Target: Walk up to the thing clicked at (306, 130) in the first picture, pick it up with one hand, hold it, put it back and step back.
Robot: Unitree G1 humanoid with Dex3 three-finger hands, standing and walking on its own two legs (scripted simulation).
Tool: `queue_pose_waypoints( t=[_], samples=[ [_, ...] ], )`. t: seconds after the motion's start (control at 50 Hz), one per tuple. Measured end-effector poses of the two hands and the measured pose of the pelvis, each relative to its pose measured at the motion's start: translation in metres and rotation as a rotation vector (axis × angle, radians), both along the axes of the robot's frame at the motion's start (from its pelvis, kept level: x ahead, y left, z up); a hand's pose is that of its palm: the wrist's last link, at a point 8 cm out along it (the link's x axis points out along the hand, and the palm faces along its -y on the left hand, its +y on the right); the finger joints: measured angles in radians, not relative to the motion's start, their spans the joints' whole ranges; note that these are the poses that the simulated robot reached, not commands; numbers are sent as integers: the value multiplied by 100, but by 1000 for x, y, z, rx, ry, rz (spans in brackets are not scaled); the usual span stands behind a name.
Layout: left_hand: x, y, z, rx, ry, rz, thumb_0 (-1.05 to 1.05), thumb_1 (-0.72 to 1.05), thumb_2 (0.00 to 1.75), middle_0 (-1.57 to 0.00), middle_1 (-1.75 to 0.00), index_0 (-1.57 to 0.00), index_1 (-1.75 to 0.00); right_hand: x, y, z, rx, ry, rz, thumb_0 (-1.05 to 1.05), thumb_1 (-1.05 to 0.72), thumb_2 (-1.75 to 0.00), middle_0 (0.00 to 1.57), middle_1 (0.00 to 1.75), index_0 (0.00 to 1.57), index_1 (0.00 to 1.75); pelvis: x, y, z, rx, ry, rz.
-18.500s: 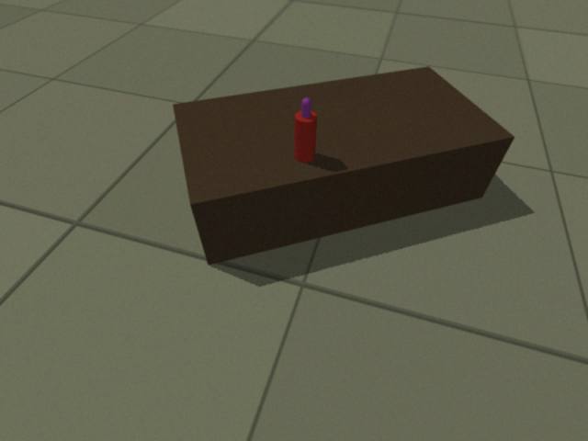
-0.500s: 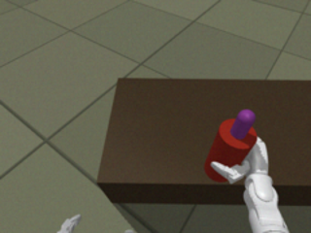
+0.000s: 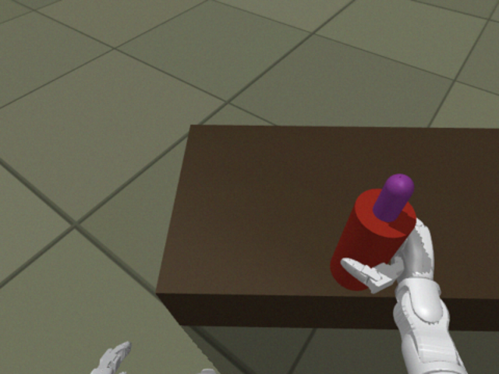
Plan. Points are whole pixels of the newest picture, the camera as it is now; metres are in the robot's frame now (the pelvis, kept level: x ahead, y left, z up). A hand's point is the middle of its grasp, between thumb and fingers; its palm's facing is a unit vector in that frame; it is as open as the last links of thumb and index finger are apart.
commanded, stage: hold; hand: right
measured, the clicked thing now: (372, 233) +0.32 -0.16 +0.06
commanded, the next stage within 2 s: crouch in 0.14 s
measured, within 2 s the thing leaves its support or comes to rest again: neither
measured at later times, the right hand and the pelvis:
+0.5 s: hand (369, 244) +0.33 -0.17 +0.01, palm faces +0.18 +0.98 -0.02, open 11.1 cm; pelvis -0.01 +0.00 -0.01, yaw +0 degrees
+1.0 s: hand (345, 240) +0.41 -0.19 -0.14, palm faces +0.13 +0.99 -0.04, open 11.1 cm; pelvis -0.04 +0.00 -0.12, yaw +1 degrees
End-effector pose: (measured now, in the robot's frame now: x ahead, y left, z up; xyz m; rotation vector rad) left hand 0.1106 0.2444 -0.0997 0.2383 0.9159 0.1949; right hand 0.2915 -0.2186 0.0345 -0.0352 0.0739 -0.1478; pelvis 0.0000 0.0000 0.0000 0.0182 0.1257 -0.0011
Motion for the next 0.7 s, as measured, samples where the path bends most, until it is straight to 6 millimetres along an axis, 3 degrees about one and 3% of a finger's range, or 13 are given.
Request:
queue_pose_waypoints(
  t=[0.18,0.46,0.56,0.7],
  samples=[
    [-3,-2,-1,-2,10,-3,1,88,92,-20,-30,-20,-30,3,2,1,7,-6,8,-2,58,-114,66,103,68,105,-1,-1,0,1,1,-3],
    [-5,-2,-5,6,11,-13,1,91,91,-19,-30,-20,-30,3,-3,-16,18,15,-23,-2,58,-114,66,102,68,105,-6,-1,-5,-1,24,-1],
    [-10,3,-18,25,37,-31,1,90,91,-19,-30,-20,-29,18,-7,-39,25,12,-30,-2,58,-114,66,102,68,105,-14,0,-19,-2,84,-5],
    [-24,16,-54,62,82,-39,1,90,91,-19,-30,-20,-29,51,-5,-96,12,34,17,-2,58,-114,66,102,68,105,-24,1,-58,-5,216,4]
  ],
)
